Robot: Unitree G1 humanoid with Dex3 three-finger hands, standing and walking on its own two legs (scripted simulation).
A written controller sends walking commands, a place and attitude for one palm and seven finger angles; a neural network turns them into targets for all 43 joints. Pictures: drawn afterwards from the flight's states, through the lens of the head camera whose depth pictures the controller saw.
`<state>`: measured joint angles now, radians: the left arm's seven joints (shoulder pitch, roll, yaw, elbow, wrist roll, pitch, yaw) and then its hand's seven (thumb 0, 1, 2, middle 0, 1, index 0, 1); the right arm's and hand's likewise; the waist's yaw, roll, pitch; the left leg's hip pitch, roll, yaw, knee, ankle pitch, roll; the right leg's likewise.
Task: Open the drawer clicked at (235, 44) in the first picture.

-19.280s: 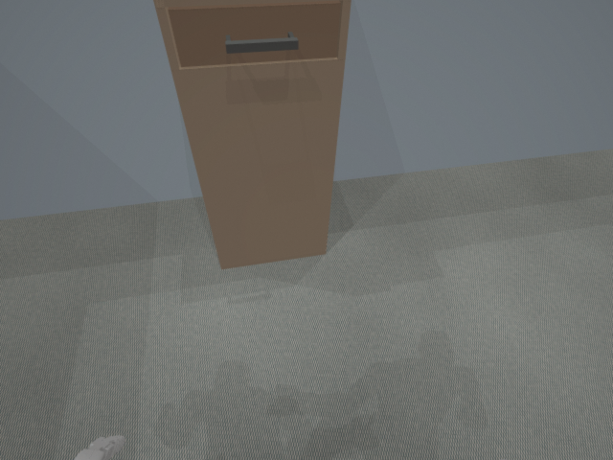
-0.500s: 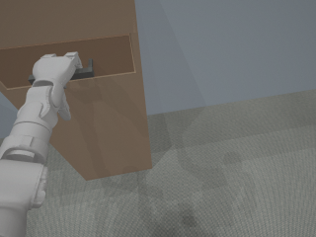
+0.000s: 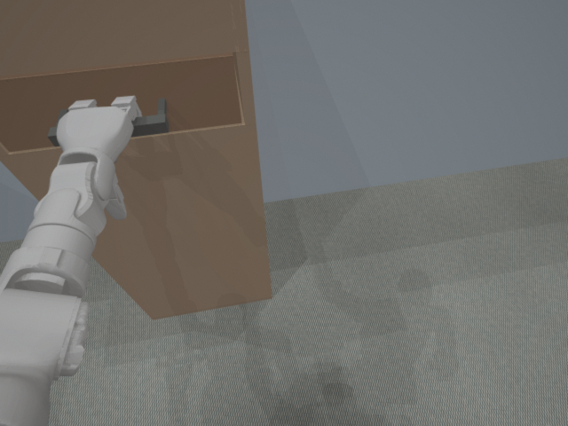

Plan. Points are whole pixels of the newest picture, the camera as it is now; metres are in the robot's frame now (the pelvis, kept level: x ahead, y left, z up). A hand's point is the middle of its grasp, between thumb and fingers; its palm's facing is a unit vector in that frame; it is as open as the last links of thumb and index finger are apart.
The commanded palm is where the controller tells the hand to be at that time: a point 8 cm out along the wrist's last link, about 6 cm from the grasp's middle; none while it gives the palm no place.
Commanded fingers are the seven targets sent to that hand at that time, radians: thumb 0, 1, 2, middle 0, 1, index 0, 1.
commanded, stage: lower the fingers behind the handle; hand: left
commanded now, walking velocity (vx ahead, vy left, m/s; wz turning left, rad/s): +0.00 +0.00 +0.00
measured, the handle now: (112, 120) +0.53 +0.26 +0.13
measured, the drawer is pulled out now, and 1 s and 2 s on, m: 0.00 0.00 0.00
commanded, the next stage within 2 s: close the thumb around the handle in 0.22 s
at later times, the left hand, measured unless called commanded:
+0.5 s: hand (115, 155) +0.48 +0.25 +0.10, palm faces +0.00 +0.01 -1.00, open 13.0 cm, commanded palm +0.46 +0.25 +0.16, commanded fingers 0.00 0.06 0.54 -0.34 -1.26 -0.34 -1.26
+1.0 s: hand (115, 154) +0.48 +0.25 +0.10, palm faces -0.01 +0.01 -1.00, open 5.3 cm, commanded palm +0.46 +0.26 +0.16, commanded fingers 0.00 0.90 0.90 -0.40 -1.35 -0.40 -1.35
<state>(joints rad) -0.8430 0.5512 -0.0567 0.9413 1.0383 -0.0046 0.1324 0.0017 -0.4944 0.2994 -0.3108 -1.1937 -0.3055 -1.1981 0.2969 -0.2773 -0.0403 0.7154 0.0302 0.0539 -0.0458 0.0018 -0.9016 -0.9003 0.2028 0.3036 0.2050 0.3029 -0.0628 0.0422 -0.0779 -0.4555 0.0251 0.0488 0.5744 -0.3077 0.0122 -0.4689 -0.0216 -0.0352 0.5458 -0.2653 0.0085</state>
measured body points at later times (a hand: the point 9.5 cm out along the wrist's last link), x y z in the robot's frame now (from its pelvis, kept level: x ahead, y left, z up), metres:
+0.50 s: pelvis +0.01 +0.00 +0.00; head +0.07 -0.01 +0.44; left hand +0.48 +0.25 +0.16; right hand +0.04 -0.27 -0.13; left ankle -0.02 +0.11 -0.73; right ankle -0.01 -0.13 -0.73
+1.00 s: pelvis +0.00 +0.00 +0.00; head +0.07 -0.01 +0.44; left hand +0.48 +0.25 +0.16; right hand +0.05 -0.27 -0.13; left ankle -0.02 +0.11 -0.73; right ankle -0.01 -0.13 -0.73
